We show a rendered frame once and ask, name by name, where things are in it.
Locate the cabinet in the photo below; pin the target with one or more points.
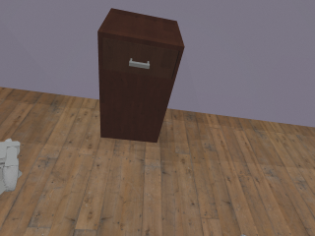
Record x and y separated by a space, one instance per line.
132 106

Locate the handle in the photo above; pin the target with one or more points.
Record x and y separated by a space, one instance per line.
139 64

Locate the drawer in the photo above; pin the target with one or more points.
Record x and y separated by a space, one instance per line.
116 55

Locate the left robot hand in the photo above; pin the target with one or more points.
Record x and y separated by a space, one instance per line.
9 165

